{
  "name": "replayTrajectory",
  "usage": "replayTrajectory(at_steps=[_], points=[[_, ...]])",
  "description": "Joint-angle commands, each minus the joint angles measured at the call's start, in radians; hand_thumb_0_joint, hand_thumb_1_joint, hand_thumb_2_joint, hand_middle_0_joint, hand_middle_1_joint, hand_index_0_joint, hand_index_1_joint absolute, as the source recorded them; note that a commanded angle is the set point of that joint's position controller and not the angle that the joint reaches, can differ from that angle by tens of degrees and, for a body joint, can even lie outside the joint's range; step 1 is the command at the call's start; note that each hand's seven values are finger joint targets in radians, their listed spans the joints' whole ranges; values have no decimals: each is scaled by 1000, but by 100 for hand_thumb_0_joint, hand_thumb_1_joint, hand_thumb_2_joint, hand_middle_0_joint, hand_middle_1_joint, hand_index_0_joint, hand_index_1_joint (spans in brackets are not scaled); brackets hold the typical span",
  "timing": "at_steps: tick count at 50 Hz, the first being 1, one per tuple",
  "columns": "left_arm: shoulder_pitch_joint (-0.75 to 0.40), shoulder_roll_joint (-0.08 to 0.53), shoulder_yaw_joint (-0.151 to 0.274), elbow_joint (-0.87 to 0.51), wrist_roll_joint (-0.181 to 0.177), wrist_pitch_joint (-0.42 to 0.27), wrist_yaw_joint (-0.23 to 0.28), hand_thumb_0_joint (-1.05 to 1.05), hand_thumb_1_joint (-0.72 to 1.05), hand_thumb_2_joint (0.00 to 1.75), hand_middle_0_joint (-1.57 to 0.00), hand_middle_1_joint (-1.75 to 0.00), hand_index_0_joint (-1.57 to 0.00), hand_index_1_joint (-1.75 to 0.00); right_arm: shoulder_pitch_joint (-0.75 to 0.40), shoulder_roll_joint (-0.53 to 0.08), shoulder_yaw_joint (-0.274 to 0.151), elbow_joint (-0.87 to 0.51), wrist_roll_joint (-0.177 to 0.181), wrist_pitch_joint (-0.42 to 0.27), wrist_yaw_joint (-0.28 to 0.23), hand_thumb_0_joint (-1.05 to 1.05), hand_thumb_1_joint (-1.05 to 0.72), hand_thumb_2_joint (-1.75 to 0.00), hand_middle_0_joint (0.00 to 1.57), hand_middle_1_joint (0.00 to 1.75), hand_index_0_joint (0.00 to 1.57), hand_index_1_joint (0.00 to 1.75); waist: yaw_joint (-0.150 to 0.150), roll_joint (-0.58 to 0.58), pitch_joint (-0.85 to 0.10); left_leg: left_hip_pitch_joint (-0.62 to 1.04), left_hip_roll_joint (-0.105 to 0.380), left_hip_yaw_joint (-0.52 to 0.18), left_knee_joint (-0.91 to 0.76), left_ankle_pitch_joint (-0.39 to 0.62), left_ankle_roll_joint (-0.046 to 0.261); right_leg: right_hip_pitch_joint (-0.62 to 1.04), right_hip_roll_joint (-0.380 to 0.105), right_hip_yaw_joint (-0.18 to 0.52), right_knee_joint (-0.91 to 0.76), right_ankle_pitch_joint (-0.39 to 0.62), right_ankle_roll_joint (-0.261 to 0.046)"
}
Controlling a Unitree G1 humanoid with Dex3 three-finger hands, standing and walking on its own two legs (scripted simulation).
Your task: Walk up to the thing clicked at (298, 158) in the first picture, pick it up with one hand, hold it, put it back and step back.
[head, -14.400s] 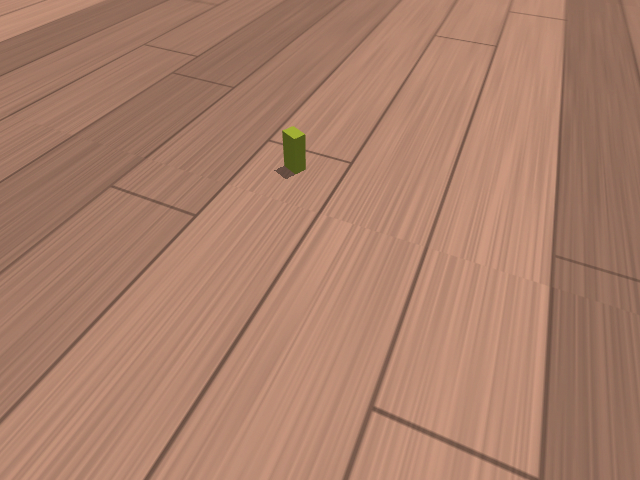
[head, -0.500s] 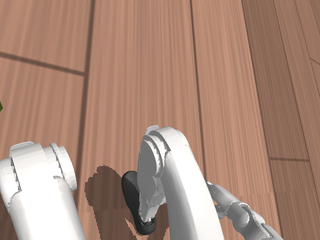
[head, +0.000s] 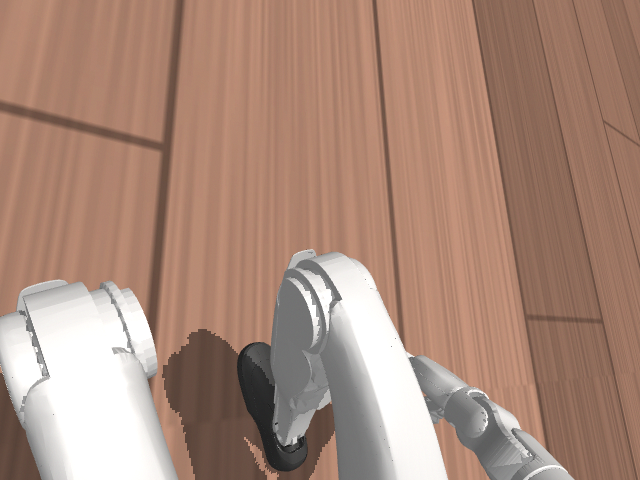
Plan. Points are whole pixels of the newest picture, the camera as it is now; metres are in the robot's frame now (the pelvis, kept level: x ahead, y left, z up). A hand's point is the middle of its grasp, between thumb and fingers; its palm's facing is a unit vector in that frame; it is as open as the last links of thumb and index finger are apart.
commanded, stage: rest palm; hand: left
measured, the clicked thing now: out of the picture +0.45 +0.32 -0.18
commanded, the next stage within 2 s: close in 0.20 s
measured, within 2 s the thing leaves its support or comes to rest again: neither
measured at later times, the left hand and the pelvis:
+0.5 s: hand out of the picture +0.41 +0.32 -0.17, palm faces +0.46 -0.89 +0.01, open 15.2 cm; pelvis +0.00 +0.00 +0.00, yaw -1 degrees
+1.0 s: hand out of the picture +0.42 +0.33 -0.17, palm faces +0.47 -0.88 +0.00, open 12.3 cm; pelvis +0.00 +0.00 +0.00, yaw -2 degrees
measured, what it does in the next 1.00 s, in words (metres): stands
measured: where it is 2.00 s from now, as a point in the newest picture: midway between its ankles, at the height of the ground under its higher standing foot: (199, 461)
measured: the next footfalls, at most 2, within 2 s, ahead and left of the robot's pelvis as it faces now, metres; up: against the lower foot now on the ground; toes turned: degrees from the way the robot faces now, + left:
none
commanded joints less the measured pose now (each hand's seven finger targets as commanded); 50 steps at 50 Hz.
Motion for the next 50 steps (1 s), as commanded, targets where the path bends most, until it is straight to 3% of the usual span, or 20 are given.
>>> replayTrajectory(at_steps=[1, 6, 12, 15, 19, 23, 24, 30, 31, 33, 39, 45, 50], points=[[-191, 129, -18, -127, -8, -73, 14, 0, -49, 13, -5, -9, -6, -8, 30, -346, -115, -30, 6, 4, -20, 0, -88, -90, 20, 30, 20, 30, -98, 481, -540, 356, 46, 110, -301, 58, 1, 236, 22, -103, -206, 171, -76], [-200, 193, 11, -111, 19, -95, 63, 0, -42, 15, -4, -9, -5, -8, 15, -340, -100, -33, -3, 11, -20, 0, -88, -90, 20, 30, 20, 30, -82, 499, -525, 341, 49, 110, -299, 53, 0, 238, 27, -104, -204, 160, -81], [-203, 205, 0, -120, 63, -111, 90, 0, -36, 16, -5, -9, -6, -8, 8, -347, -96, -36, -17, 26, -18, 0, -88, -90, 20, 30, 20, 30, -104, 563, -517, 412, 63, 89, -326, 97, -16, 223, 25, -118, -182, 188, -83], [-194, 188, -8, -120, 58, -109, 98, 0, -35, 17, -6, -9, -6, -8, 10, -348, -94, -40, -19, 28, -14, 0, -88, -90, 20, 30, 20, 30, -108, 547, -532, 410, 62, 89, -317, 103, -13, 238, 27, -119, -187, 201, -81], [-227, 178, -17, -138, 40, -106, 101, 0, -21, 29, -28, -27, -28, -26, 18, -354, -91, -33, -14, 27, -13, 0, -88, -89, 20, 30, 20, 30, -120, 556, -530, 418, 63, 77, -321, 99, -14, 233, 27, -123, -187, 201, -78], [-218, 189, -29, -132, 48, -105, 99, 0, -7, 36, -33, -32, -33, -31, 17, -349, -86, -31, -13, 31, -16, 0, -88, -89, 20, 30, 20, 30, -117, 547, -531, 415, 65, 76, -315, 124, -12, 242, 29, -122, -187, 221, -78], [-232, 184, -44, -121, 53, -104, 96, 0, -4, 36, -33, -33, -34, -32, 17, -348, -83, -30, -14, 33, -16, 0, -87, -89, 20, 30, 20, 30, -127, 537, -525, 408, 65, 76, -311, 123, -10, 242, 31, -123, -189, 221, -78], [-272, 177, -70, -129, 57, -107, 87, 0, 5, 41, -38, -37, -39, -36, 3, -350, -80, -38, -15, 36, -18, 0, -87, -89, 20, 30, 20, 30, -137, 537, -478, 393, 69, 64, -328, 54, -9, 208, 30, -128, -194, 171, -76], [-242, 196, -53, -76, 59, -102, 87, 0, 5, 40, -38, -37, -39, -36, 1, -351, -75, -38, -12, 39, -18, 0, -87, -89, 20, 30, 20, 30, -138, 518, -469, 387, 69, 58, -330, 33, -7, 198, 32, -132, -195, 150, -75], [-254, 187, -62, -82, 48, -104, 84, 0, 9, 43, -40, -39, -41, -38, -1, -348, -70, -44, -13, 39, -20, 0, -87, -89, 20, 30, 20, 30, -139, 513, -475, 382, 65, 68, -318, 26, -2, 211, 35, -128, -207, 149, -74], [-272, 204, -37, -83, 34, -104, 88, 0, 14, 52, -49, -49, -50, -47, 11, -350, -64, -40, -13, 41, -26, 0, -87, -89, 20, 30, 20, 30, -141, 510, -507, 407, 70, 61, -314, 102, -5, 239, 37, -130, -202, 210, -74], [-266, 234, -30, -61, 49, -99, 82, 0, 19, 62, -58, -59, -59, -58, 2, -351, -56, -46, -17, 53, -32, 0, -87, -89, 20, 30, 20, 30, -139, 530, -487, 408, 76, 58, -326, 85, -9, 232, 35, -129, -203, 190, -76], [-257, 233, -22, -70, 40, -97, 79, 0, 20, 68, -63, -66, -64, -64, 4, -349, -54, -52, -17, 56, -32, 0, -87, -89, 20, 30, 20, 30, -135, 527, -500, 406, 74, 65, -316, 96, -5, 245, 38, -128, -206, 197, -77]])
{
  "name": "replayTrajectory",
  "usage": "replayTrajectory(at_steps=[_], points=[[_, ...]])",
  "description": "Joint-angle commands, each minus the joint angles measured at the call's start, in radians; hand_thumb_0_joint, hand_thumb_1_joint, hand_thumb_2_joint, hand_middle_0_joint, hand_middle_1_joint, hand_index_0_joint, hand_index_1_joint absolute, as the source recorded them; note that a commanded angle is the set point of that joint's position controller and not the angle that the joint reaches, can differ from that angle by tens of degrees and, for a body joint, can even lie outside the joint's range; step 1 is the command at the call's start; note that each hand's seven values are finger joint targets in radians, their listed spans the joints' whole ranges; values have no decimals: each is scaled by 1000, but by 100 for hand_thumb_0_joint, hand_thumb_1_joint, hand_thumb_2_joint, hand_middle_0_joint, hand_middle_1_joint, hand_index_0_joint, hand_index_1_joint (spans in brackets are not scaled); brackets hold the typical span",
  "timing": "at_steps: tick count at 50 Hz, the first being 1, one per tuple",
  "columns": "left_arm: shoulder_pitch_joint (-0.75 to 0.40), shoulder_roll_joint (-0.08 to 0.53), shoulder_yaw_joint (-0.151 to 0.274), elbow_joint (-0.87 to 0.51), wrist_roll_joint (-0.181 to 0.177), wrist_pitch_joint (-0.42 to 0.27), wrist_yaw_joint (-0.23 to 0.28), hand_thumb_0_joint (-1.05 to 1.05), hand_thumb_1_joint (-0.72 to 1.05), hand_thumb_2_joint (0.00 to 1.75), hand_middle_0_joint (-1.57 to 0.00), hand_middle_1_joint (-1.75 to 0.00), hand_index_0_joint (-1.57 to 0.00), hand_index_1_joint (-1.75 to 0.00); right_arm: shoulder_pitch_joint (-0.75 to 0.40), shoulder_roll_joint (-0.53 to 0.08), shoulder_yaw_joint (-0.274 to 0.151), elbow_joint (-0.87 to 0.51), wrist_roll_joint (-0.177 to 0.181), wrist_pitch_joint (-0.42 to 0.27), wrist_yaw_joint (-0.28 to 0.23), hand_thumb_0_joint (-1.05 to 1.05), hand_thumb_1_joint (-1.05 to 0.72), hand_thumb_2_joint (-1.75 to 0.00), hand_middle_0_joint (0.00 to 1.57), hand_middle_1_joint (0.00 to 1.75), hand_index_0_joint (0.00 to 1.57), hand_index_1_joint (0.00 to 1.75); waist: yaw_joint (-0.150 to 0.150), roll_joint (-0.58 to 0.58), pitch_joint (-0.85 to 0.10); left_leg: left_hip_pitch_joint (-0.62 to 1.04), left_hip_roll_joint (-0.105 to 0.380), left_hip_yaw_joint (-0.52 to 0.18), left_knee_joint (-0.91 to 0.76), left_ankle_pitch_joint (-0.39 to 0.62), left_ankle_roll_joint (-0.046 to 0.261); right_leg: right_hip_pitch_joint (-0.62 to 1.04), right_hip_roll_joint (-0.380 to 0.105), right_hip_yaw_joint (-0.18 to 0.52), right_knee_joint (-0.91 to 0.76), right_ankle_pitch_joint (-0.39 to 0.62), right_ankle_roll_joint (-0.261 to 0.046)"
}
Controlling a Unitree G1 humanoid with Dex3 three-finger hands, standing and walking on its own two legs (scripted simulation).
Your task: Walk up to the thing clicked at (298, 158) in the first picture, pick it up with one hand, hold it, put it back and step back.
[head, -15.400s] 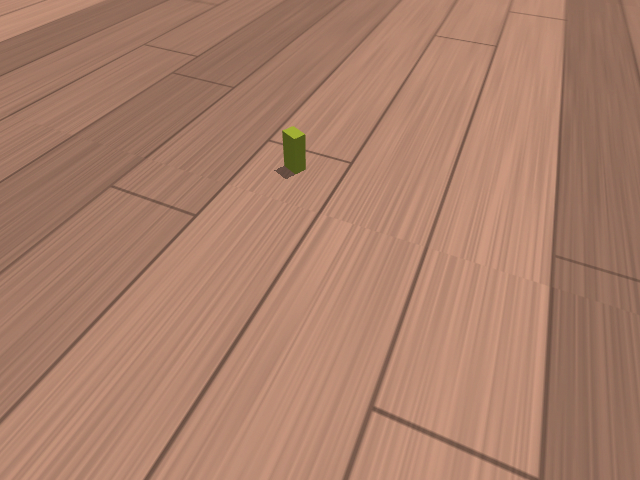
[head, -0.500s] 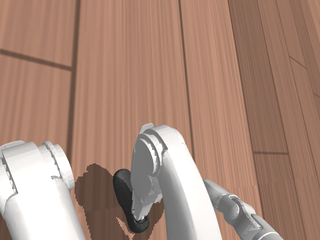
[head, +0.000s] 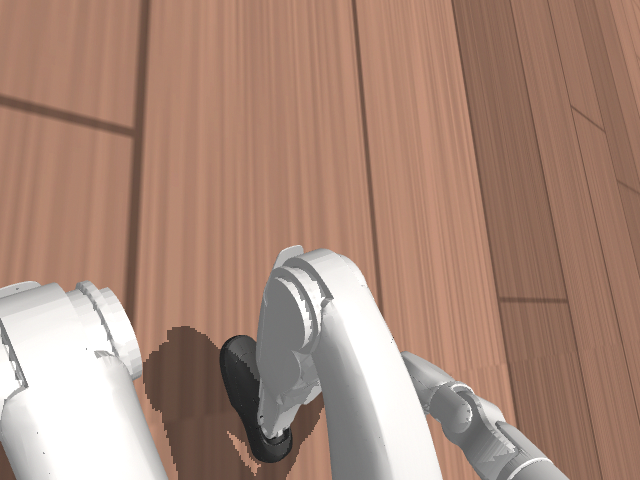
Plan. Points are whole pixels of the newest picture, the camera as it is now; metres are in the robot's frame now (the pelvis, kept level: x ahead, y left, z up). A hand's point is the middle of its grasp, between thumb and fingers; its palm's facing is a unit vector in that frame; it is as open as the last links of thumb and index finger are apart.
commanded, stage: close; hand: left
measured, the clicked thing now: out of the picture +0.45 +0.33 -0.18
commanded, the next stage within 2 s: settle in 0.72 s
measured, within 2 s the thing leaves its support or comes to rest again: leaves its support in 1.18 s
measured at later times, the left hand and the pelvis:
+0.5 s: hand out of the picture +0.41 +0.34 -0.17, palm faces +0.49 -0.87 +0.00, open 12.1 cm; pelvis +0.00 +0.00 +0.00, yaw +0 degrees
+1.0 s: hand out of the picture +0.41 +0.34 -0.17, palm faces +0.48 -0.88 +0.01, open 12.3 cm; pelvis +0.00 +0.00 +0.00, yaw +0 degrees
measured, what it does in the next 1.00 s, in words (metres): stands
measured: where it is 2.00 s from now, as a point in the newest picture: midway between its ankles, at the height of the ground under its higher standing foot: (183, 458)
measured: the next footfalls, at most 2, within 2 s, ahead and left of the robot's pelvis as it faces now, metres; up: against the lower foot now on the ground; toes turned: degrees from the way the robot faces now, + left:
none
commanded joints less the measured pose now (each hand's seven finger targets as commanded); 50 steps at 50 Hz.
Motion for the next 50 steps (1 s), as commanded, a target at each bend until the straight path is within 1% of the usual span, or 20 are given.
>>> replayTrajectory(at_steps=[1, 7, 8, 12, 14, 18, 19, 20, 32, 34, 36, 37, 40, 42, 43, 44, 47, 48, 49, 50], points=[[-191, 150, -18, -135, 11, -57, -20, 0, 20, 69, -65, -68, -67, -66, 36, -358, -119, -14, -1, 14, -26, 0, -87, -89, 20, 30, 20, 30, -125, 567, -546, 393, 61, 108, -313, 135, 1, 247, 23, -100, -185, 206, -77], [-188, 144, -20, -154, 11, -47, -26, 0, 18, 74, -72, -76, -74, -74, 39, -364, -126, -9, 2, 16, -29, 0, -87, -89, 20, 30, 20, 30, -124, 572, -546, 406, 66, 101, -321, 149, -2, 237, 21, -102, -178, 215, -77], [-185, 164, -14, -149, 12, -47, -26, 0, 18, 76, -73, -77, -75, -76, 35, -363, -124, -12, 3, 16, -29, 0, -87, -89, 20, 30, 20, 30, -117, 579, -540, 400, 65, 104, -318, 140, -1, 236, 22, -100, -178, 205, -78], [-169, 163, 3, -162, 6, -43, -25, 0, 16, 80, -78, -83, -80, -81, 32, -365, -125, -17, 3, 22, -30, 0, -87, -89, 20, 30, 20, 30, -112, 575, -532, 396, 67, 97, -328, 125, -1, 232, 19, -103, -177, 193, -78], [-141, 155, 11, -165, 1, -40, -28, 0, 16, 83, -81, -86, -83, -85, 33, -365, -129, -20, 5, 22, -30, 0, -88, -89, 20, 30, 20, 30, -97, 585, -547, 417, 68, 98, -330, 142, -5, 230, 21, -103, -174, 198, -79], [-147, 123, -3, -184, -4, -33, -31, 0, 15, 86, -86, -92, -88, -91, 34, -365, -132, -20, 7, 21, -30, 0, -88, -89, 20, 30, 20, 30, -106, 594, -543, 423, 68, 94, -337, 146, -8, 229, 18, -108, -170, 204, -79], [-153, 129, -3, -182, -5, -33, -30, 0, 17, 87, -86, -93, -89, -91, 35, -364, -131, -18, 10, 21, -30, 0, -88, -89, 20, 30, 20, 30, -108, 587, -529, 406, 67, 91, -340, 140, -6, 225, 17, -109, -169, 201, -78], [-119, 131, 10, -174, -5, -30, -28, 0, 17, 88, -88, -94, -90, -93, 36, -363, -133, -18, 10, 20, -29, 0, -88, -89, 20, 30, 20, 30, -93, 577, -536, 412, 68, 93, -337, 149, -6, 230, 18, -108, -169, 204, -78], [-136, 165, 42, -196, -20, -22, -21, 0, 18, 97, -97, -105, -99, -103, 38, -356, -132, -21, 11, 19, -34, 0, -88, -89, 20, 30, 20, 30, -90, 560, -571, 384, 67, 113, -308, 146, 5, 260, 25, -93, -183, 208, -78], [-164, 191, 54, -229, -22, -28, -20, 0, 18, 99, -98, -107, -101, -105, 40, -359, -132, -24, 12, 19, -35, 0, -87, -89, 20, 30, 20, 30, -89, 582, -562, 376, 66, 117, -315, 132, 6, 253, 22, -96, -181, 199, -80], [-139, 159, 40, -188, -18, -20, -25, 0, 19, 101, -100, -109, -103, -107, 40, -359, -134, -21, 12, 19, -35, 0, -88, -89, 20, 30, 20, 30, -94, 586, -557, 398, 70, 108, -322, 131, 0, 236, 23, -101, -175, 192, -80], [-161, 190, 60, -229, -16, -26, -24, 0, 19, 101, -101, -110, -103, -108, 45, -364, -137, -18, 9, 19, -35, 0, -88, -89, 20, 30, 20, 30, -93, 603, -564, 400, 70, 107, -322, 145, -2, 245, 21, -102, -170, 208, -81], [-136, 146, 22, -189, -5, -16, -32, 0, 17, 102, -101, -111, -104, -109, 35, -361, -138, -18, 13, 20, -35, 0, -88, -89, 20, 30, 20, 30, -99, 595, -534, 405, 73, 101, -333, 137, -3, 216, 20, -104, -165, 194, -82], [-149, 189, 55, -210, -3, -17, -24, 0, 11, 104, -103, -114, -104, -114, 42, -366, -137, -22, 10, 21, -36, 0, -91, -90, 20, 30, 20, 30, -98, 599, -551, 401, 70, 103, -328, 147, -4, 238, 18, -106, -168, 206, -80], [-127, 151, 28, -187, -6, -16, -28, 0, 13, 108, -105, -116, -106, -117, 31, -361, -136, -22, 13, 21, -33, 0, -90, -90, 20, 30, 20, 30, -94, 592, -532, 386, 70, 103, -329, 129, -2, 222, 17, -103, -165, 191, -80], [-160, 189, 59, -246, -10, -21, -26, 0, 14, 111, -107, -119, -108, -120, 39, -364, -141, -26, 11, 19, -34, 0, -90, -90, 20, 30, 20, 30, -91, 599, -556, 401, 70, 106, -326, 141, -2, 234, 18, -104, -168, 202, -80], [-135, 149, 42, -244, -25, -17, -39, 0, 14, 113, -110, -122, -111, -123, 45, -358, -144, -21, 17, 15, -32, 0, -90, -90, 20, 30, 20, 30, -86, 594, -565, 392, 65, 115, -324, 121, 3, 235, 19, -97, -176, 186, -81], [-144, 172, 63, -294, -30, -19, -41, 0, 13, 114, -111, -123, -112, -124, 52, -363, -151, -18, 16, 13, -33, 0, -90, -90, 20, 30, 20, 30, -76, 607, -594, 408, 65, 116, -323, 140, 0, 247, 19, -96, -173, 204, -80], [-146, 157, 44, -279, -27, -16, -43, 0, 13, 113, -111, -124, -112, -124, 56, -360, -147, -14, 16, 13, -32, 0, -90, -90, 20, 30, 20, 30, -84, 626, -591, 416, 65, 113, -333, 138, -2, 243, 18, -98, -168, 199, -82], [-178, 197, 74, -354, -28, -19, -41, 0, 14, 115, -112, -125, -113, -125, 56, -364, -156, -18, 18, 12, -34, 0, -90, -90, 20, 30, 20, 30, -75, 637, -610, 433, 68, 110, -338, 160, -4, 242, 15, -96, -164, 216, -82]])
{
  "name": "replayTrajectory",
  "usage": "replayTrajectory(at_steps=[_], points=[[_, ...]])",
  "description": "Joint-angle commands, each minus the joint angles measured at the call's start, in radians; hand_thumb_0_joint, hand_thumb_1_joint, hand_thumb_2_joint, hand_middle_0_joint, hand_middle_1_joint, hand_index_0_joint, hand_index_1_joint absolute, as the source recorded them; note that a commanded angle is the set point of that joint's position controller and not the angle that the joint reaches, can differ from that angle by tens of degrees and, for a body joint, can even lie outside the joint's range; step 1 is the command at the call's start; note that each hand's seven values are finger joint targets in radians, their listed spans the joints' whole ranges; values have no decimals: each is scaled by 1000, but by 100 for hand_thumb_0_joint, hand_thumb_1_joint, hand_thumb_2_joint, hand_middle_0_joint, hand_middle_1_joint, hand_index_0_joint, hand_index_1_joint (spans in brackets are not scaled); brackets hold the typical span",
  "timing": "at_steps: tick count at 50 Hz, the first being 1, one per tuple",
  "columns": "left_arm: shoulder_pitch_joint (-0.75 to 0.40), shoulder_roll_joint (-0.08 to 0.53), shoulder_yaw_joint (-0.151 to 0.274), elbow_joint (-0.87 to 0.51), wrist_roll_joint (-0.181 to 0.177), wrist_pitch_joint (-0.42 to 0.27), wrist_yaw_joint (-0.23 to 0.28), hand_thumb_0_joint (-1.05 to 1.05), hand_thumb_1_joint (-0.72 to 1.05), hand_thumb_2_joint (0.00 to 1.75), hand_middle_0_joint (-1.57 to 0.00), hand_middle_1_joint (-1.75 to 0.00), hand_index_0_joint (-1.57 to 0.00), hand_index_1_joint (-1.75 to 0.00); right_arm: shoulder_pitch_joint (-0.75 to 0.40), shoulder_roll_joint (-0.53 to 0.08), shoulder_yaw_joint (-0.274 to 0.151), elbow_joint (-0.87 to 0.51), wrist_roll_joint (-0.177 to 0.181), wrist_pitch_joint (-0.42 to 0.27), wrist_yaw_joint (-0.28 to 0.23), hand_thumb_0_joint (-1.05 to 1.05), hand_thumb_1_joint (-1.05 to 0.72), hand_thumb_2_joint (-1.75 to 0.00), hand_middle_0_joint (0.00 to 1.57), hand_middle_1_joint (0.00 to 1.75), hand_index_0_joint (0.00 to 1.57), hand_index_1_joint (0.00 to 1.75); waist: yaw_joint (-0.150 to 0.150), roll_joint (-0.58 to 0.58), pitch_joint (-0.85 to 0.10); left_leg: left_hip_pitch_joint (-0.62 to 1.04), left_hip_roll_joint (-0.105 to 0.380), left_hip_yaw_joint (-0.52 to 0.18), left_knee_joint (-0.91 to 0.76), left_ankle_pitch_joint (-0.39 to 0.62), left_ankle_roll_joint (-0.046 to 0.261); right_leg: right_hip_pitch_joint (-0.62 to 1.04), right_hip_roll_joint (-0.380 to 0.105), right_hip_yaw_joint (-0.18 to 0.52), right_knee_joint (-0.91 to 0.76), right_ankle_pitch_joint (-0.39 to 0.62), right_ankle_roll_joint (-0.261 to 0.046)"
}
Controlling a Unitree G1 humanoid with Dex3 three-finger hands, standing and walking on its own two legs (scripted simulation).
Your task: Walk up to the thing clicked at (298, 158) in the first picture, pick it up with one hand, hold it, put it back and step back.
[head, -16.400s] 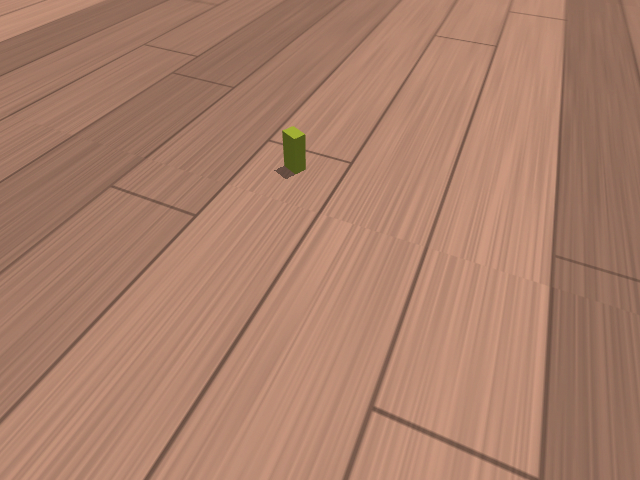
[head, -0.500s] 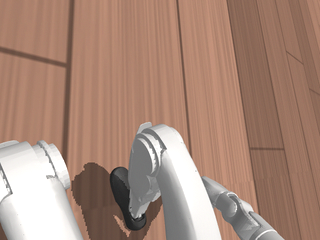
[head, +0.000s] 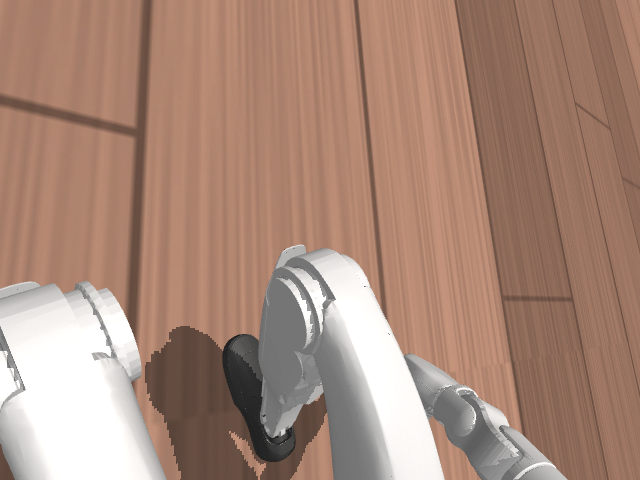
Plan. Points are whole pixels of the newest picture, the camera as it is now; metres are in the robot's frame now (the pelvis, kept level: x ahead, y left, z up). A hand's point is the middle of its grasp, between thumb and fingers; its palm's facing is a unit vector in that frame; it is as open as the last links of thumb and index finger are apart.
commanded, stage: settle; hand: left
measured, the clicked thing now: out of the picture +0.43 +0.32 -0.18
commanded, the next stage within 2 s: lift in 1.66 s
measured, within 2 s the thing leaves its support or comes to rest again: leaves its support in 0.18 s
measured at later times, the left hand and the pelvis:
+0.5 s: hand out of the picture +0.37 +0.36 -0.08, palm faces +0.47 -0.88 -0.05, open 12.4 cm; pelvis +0.00 -0.01 +0.02, yaw +4 degrees
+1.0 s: hand out of the picture +0.36 +0.35 +0.01, palm faces +0.46 -0.88 -0.09, open 12.4 cm; pelvis +0.02 -0.02 +0.06, yaw +9 degrees
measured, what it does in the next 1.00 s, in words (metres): rises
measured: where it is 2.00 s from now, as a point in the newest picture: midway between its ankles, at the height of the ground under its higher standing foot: (187, 457)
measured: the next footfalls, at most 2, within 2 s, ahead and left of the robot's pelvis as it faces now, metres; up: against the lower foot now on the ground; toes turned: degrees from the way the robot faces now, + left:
none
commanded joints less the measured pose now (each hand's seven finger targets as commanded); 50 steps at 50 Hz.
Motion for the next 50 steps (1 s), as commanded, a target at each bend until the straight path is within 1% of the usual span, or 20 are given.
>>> replayTrajectory(at_steps=[1, 6, 7, 9, 10, 11, 14, 18, 20, 23, 29, 31, 32, 33, 36, 41, 43, 47, 48, 50], points=[[-185, 177, 13, -227, -13, -74, -16, 0, 14, 115, -114, -126, -115, -127, 45, -357, -142, -3, 8, 9, -25, 0, -91, -90, 20, 30, 20, 30, -80, 637, -616, 458, 65, 109, -347, 164, -15, 238, 13, -94, -164, 210, -83], [-253, 215, 24, -443, -5, -48, -21, 0, 10, 115, -116, -129, -118, -130, 66, -346, -177, -8, 16, 10, -27, 0, -90, -90, 20, 30, 20, 30, -63, 718, -690, 496, 62, 133, -354, 195, -18, 240, 6, -66, -164, 237, -91], [-223, 221, 51, -464, -7, -37, -16, 0, 12, 116, -118, -130, -119, -131, 79, -350, -188, -15, 18, 11, -28, 0, -90, -90, 20, 30, 20, 30, -50, 727, -719, 514, 60, 133, -362, 214, -21, 254, 5, -65, -165, 250, -91], [-223, 168, 5, -524, -6, -14, -15, 0, 11, 116, -116, -130, -117, -130, 94, -331, -200, 1, 26, 13, -27, 0, -90, -90, 20, 30, 20, 30, -44, 756, -716, 528, 59, 134, -387, 189, -24, 222, 1, -56, -169, 223, -97], [-230, 208, 51, -578, -6, -3, -4, 0, 9, 117, -118, -131, -119, -132, 103, -339, -214, -15, 31, 14, -30, 0, -90, -90, 20, 30, 20, 30, -31, 768, -755, 540, 57, 137, -396, 205, -26, 239, -1, -54, -170, 238, -97], [-216, 165, 18, -565, -6, 13, -2, 0, 6, 115, -117, -131, -119, -131, 111, -323, -220, 8, 39, 16, -28, 0, -90, -90, 20, 30, 20, 30, -26, 772, -735, 524, 53, 144, -406, 184, -24, 217, -5, -45, -173, 219, -99], [-225, 157, 35, -672, -11, 48, 10, 0, 4, 117, -118, -133, -120, -134, 116, -322, -258, -19, 56, 12, -32, 0, -90, -90, 20, 30, 20, 30, -10, 778, -788, 533, 49, 160, -412, 187, -21, 222, -9, -29, -187, 234, -101], [-172, 39, -42, -677, -9, 109, 5, 0, 5, 117, -121, -135, -123, -135, 157, -289, -292, 0, 82, 11, -29, 0, -90, -90, 20, 30, 20, 30, -9, 728, -765, 472, 36, 174, -435, 140, -11, 194, -16, -18, -210, 197, -101], [-157, 40, -49, -714, -1, 134, -5, 0, 6, 117, -121, -136, -123, -136, 171, -286, -319, 6, 96, 8, -27, 0, -90, -90, 20, 30, 20, 30, 13, 718, -789, 468, 32, 182, -444, 133, -7, 184, -18, -11, -216, 195, -102], [-166, -32, -117, -767, 1, 175, -33, 0, 6, 116, -120, -136, -122, -135, 187, -271, -358, 3, 120, 4, -26, 0, -89, -89, 20, 30, 20, 30, 22, 680, -824, 455, 24, 201, -449, 119, 3, 172, -23, 8, -235, 186, -104], [-143, -99, -102, -759, -42, 248, -44, 0, 2, 115, -117, -134, -120, -133, 207, -247, -412, 14, 175, 2, -28, 0, -88, -89, 20, 30, 20, 30, 66, 575, -809, 394, 7, 221, -503, -4, 20, 125, -29, 20, -278, 62, -106], [-145, -73, -65, -798, -51, 257, -40, 0, 5, 116, -119, -136, -122, -135, 217, -239, -426, 9, 190, 3, -33, 0, -87, -89, 20, 30, 20, 30, 96, 593, -860, 419, 4, 230, -517, -4, 19, 130, -31, 30, -283, 57, -110], [-203, -95, -93, -882, -51, 252, -43, 0, 4, 117, -117, -135, -120, -135, 217, -227, -435, 6, 194, 0, -34, 0, -87, -89, 20, 30, 20, 30, 96, 605, -898, 438, 2, 239, -518, 19, 18, 143, -34, 38, -283, 75, -111], [-177, -76, -69, -861, -44, 261, -37, 0, 3, 117, -119, -137, -122, -136, 231, -223, -444, 17, 200, 1, -37, 0, -87, -89, 20, 30, 20, 30, 105, 607, -904, 441, 1, 245, -526, 24, 18, 136, -36, 46, -285, 73, -113], [-140, -90, -81, -885, -24, 274, -34, 0, 2, 117, -118, -135, -121, -135, 236, -189, -450, 23, 210, 3, -41, 0, -87, -89, 20, 30, 20, 30, 122, 632, -926, 479, 1, 257, -554, 44, 13, 119, -43, 70, -284, 77, -121], [-224, -97, -76, -1009, -35, 286, -37, 0, -1, 114, -112, -130, -114, -130, 294, -179, -493, 53, 222, 1, -56, 0, -87, -89, 20, 30, 20, 30, 115, 660, -1023, 534, -6, 283, -555, 135, 15, 169, -53, 104, -306, 150, -120], [-129, -104, -68, -928, -29, 309, -48, 0, -5, 113, -112, -130, -114, -130, 305, -160, -490, 70, 230, 2, -58, 0, -88, -89, 20, 30, 20, 30, 123, 625, -1008, 527, -5, 289, -562, 143, 18, 173, -56, 114, -319, 141, -118], [-217, -124, -71, -984, -52, 312, -68, 0, -8, 113, -110, -129, -112, -129, 317, -158, -515, 77, 242, -4, -66, 0, -88, -89, 20, 30, 20, 30, 120, 572, -1056, 487, -14, 309, -552, 151, 32, 232, -64, 134, -355, 160, -109], [-212, -162, -92, -966, -57, 321, -76, 0, -10, 112, -109, -128, -111, -128, 316, -151, -515, 74, 246, -9, -66, 0, -88, -89, 20, 30, 20, 30, 118, 560, -1062, 490, -14, 310, -553, 164, 32, 229, -65, 131, -353, 169, -110], [-121, -172, -62, -871, -61, 340, -87, 0, -8, 114, -111, -130, -113, -130, 327, -153, -520, 79, 253, -10, -67, 0, -88, -89, 20, 30, 20, 30, 124, 494, -1030, 464, -15, 313, -558, 174, 35, 247, -66, 129, -368, 167, -104]])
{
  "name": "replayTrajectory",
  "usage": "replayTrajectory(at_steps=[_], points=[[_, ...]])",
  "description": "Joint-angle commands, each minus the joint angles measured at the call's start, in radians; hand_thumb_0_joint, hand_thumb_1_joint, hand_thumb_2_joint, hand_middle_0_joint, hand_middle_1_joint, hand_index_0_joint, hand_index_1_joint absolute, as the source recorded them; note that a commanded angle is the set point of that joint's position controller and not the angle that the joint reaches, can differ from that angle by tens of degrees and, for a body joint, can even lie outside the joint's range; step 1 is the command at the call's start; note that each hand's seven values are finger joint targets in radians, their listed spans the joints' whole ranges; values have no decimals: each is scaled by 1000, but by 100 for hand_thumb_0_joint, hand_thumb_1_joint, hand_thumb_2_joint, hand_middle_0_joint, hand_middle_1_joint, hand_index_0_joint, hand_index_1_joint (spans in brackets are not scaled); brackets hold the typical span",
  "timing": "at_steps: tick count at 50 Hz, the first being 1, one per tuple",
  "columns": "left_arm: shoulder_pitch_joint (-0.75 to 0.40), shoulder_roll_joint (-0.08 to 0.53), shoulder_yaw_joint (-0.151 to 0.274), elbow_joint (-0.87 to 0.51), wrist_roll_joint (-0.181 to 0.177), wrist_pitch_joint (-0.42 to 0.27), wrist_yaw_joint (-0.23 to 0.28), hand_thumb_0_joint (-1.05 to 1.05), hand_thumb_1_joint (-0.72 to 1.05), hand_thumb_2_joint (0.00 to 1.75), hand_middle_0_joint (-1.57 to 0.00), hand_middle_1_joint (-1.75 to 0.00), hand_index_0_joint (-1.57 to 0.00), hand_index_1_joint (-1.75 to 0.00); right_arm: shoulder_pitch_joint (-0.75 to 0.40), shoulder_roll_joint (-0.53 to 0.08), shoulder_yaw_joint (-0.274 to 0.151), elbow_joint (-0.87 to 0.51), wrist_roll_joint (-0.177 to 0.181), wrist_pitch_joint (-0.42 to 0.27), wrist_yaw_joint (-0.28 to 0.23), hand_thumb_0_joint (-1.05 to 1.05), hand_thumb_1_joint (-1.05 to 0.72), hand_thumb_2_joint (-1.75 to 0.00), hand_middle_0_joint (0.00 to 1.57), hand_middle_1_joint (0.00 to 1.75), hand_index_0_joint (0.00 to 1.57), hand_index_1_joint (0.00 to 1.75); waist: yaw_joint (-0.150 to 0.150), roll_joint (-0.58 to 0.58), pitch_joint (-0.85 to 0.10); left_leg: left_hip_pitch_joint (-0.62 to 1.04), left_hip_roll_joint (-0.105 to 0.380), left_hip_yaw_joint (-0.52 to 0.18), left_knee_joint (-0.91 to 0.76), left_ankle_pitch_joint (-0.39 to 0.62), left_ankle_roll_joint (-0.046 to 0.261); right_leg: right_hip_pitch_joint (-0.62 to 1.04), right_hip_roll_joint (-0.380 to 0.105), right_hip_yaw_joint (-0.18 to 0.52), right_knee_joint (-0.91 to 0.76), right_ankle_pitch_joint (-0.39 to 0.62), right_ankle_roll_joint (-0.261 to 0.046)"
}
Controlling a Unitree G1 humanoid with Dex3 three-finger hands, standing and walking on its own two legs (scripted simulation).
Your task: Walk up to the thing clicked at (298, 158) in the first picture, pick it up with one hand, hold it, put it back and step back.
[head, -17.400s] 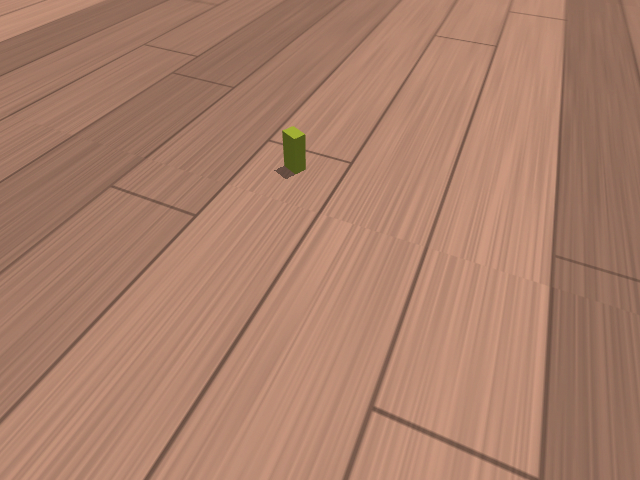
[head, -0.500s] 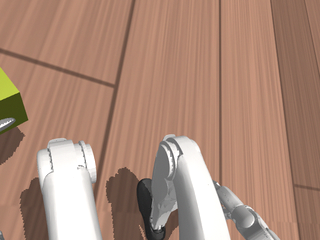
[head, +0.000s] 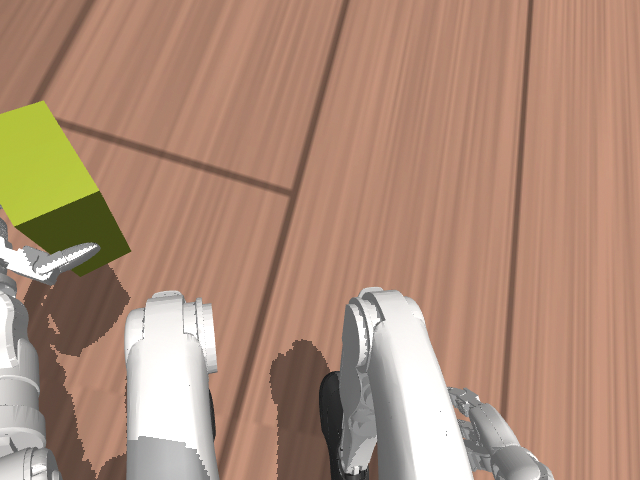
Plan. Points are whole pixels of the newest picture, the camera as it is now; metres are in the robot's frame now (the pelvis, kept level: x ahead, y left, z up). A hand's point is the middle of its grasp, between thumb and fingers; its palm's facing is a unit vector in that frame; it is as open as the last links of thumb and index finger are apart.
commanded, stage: settle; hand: left
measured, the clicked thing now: (65, 205) +0.41 +0.28 -0.06
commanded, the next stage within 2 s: lift in 0.66 s
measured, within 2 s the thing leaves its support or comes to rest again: neither
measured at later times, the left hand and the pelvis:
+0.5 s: hand (42, 194) +0.40 +0.29 -0.01, palm faces +0.31 -0.95 -0.06, open 12.4 cm; pelvis +0.00 -0.01 +0.03, yaw +2 degrees
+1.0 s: hand (24, 193) +0.39 +0.29 +0.02, palm faces +0.29 -0.96 -0.05, open 12.4 cm; pelvis +0.00 +0.00 +0.05, yaw +4 degrees
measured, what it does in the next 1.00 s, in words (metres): rises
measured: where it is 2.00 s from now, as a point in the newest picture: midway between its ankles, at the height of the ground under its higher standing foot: (273, 462)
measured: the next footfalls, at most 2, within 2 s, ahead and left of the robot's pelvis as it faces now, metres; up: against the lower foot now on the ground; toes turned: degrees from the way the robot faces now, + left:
none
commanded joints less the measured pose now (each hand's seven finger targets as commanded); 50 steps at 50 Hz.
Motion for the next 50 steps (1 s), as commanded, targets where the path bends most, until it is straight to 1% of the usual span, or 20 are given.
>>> replayTrajectory(at_steps=[1, 4, 5, 6, 8, 11, 15, 16, 21, 25, 27, 28, 30, 31, 32, 38, 41, 44, 45, 50], points=[[-237, 223, 83, -181, -52, -96, -25, 0, -7, 116, -111, -131, -113, -131, 122, -232, -94, -44, 19, -15, -24, 0, -87, -89, 20, 30, 20, 30, -2, 220, -672, 462, -7, 85, -278, 137, 48, 330, 29, -18, -261, 226, -39], [-312, 217, 74, -259, -51, -99, -36, 0, -7, 117, -113, -131, -114, -132, 118, -232, -113, -57, 26, -17, -29, 0, -87, -89, 20, 30, 20, 30, 8, 213, -717, 474, -10, 96, -290, 136, 51, 349, 26, -10, -277, 221, -40], [-294, 230, 89, -244, -48, -93, -37, 0, -9, 116, -112, -131, -114, -131, 120, -226, -113, -61, 28, -17, -29, 0, -88, -89, 20, 30, 20, 30, 26, 213, -731, 485, -10, 101, -301, 132, 50, 358, 26, -4, -288, 209, -41], [-325, 204, 65, -278, -52, -93, -45, 0, -9, 115, -114, -131, -115, -131, 108, -228, -119, -69, 30, -21, -30, 0, -88, -89, 20, 30, 20, 30, 18, 225, -721, 478, -11, 103, -307, 119, 50, 343, 26, -5, -290, 196, -43], [-291, 222, 106, -241, -53, -85, -46, 0, -7, 118, -115, -133, -117, -133, 122, -226, -125, -60, 35, -28, -33, 0, -88, -89, 20, 30, 20, 30, 32, 221, -733, 498, -11, 109, -314, 126, 49, 346, 26, -2, -298, 197, -43], [-296, 228, 116, -273, -41, -83, -36, 0, -6, 120, -116, -135, -117, -135, 140, -216, -133, -53, 32, -30, -35, 0, -88, -89, 20, 30, 20, 30, 38, 213, -773, 513, -8, 118, -310, 182, 52, 392, 25, 12, -307, 252, -39], [-334, 197, 106, -319, -47, -83, -19, 0, -8, 121, -118, -136, -119, -137, 137, -203, -135, -57, 35, -38, -39, 0, -89, -90, 20, 30, 20, 30, 31, 212, -780, 530, -7, 121, -317, 210, 55, 405, 22, 25, -327, 278, -35], [-355, 216, 109, -346, -41, -86, -14, 0, -8, 121, -118, -136, -119, -137, 139, -197, -136, -53, 33, -40, -40, 0, -89, -90, 20, 30, 20, 30, 29, 223, -792, 524, -7, 124, -316, 209, 56, 419, 21, 33, -332, 278, -34], [-345, 202, 86, -310, -17, -87, -12, 0, -11, 121, -117, -135, -118, -136, 137, -195, -146, -42, 29, -46, -44, 0, -89, -90, 20, 30, 20, 30, 22, 229, -766, 541, -8, 121, -350, 153, 53, 390, 21, 27, -346, 219, -42], [-356, 168, 60, -286, -19, -79, -22, 0, -14, 121, -117, -135, -118, -137, 126, -201, -151, -51, 35, -51, -47, 0, -89, -90, 20, 30, 20, 30, 20, 246, -754, 580, -13, 118, -379, 126, 48, 342, 20, 17, -349, 191, -51], [-353, 165, 70, -261, -22, -76, -22, 0, -13, 124, -118, -137, -119, -139, 132, -200, -150, -48, 37, -54, -47, 0, -89, -90, 20, 30, 20, 30, 22, 242, -737, 584, -14, 119, -389, 120, 46, 340, 19, 14, -353, 185, -51], [-357, 150, 48, -270, -21, -77, -29, 0, -12, 124, -120, -139, -121, -140, 132, -198, -150, -46, 37, -56, -48, 0, -89, -90, 20, 30, 20, 30, 13, 251, -729, 582, -15, 115, -394, 113, 46, 333, 18, 11, -355, 180, -51], [-360, 164, 64, -263, -16, -76, -27, 0, -11, 126, -120, -140, -121, -141, 131, -198, -150, -50, 38, -59, -46, 0, -89, -90, 20, 30, 20, 30, 25, 257, -740, 601, -16, 115, -404, 118, 43, 328, 16, 10, -348, 183, -54], [-363, 143, 36, -250, -8, -75, -30, 0, -11, 126, -121, -140, -122, -141, 134, -197, -151, -44, 38, -58, -48, 0, -89, -90, 20, 30, 20, 30, 14, 255, -716, 600, -16, 114, -409, 104, 44, 315, 15, 9, -357, 170, -53], [-372, 154, 47, -256, -7, -76, -27, 0, -10, 127, -122, -141, -123, -142, 130, -199, -153, -54, 39, -60, -47, 0, -89, -90, 20, 30, 20, 30, 20, 251, -721, 600, -17, 113, -417, 100, 44, 317, 14, 10, -358, 167, -55], [-400, 161, 48, -253, -14, -91, -28, 0, -11, 128, -121, -141, -122, -143, 139, -190, -153, -44, 42, -70, -48, 0, -89, -90, 20, 30, 20, 30, 20, 225, -731, 590, -22, 122, -424, 87, 48, 341, 11, 22, -381, 149, -51], [-397, 168, 51, -277, -13, -99, -35, 0, -20, 118, -122, -143, -126, -142, 140, -188, -153, -48, 44, -72, -48, 0, -92, -90, 20, 30, 20, 30, 27, 257, -759, 637, -22, 117, -445, 90, 42, 329, 9, 21, -374, 150, -57], [-422, 168, 46, -344, -31, -101, -48, 0, -20, 118, -123, -143, -127, -142, 141, -189, -155, -49, 48, -78, -50, 0, -92, -90, 20, 30, 20, 30, 31, 287, -799, 675, -24, 118, -460, 112, 40, 342, 6, 26, -376, 168, -59], [-389, 179, 68, -333, -35, -95, -50, 0, -20, 119, -124, -144, -128, -143, 157, -189, -158, -42, 50, -79, -50, 0, -92, -90, 20, 30, 20, 30, 39, 282, -820, 698, -23, 119, -465, 134, 39, 356, 6, 27, -381, 182, -58], [-392, 153, 47, -403, -59, -71, -63, 0, -22, 119, -123, -143, -127, -142, 153, -184, -164, -57, 62, -88, -57, 0, -92, -90, 20, 30, 20, 30, 42, 263, -840, 713, -25, 131, -488, 139, 43, 401, 4, 44, -434, 182, -56]])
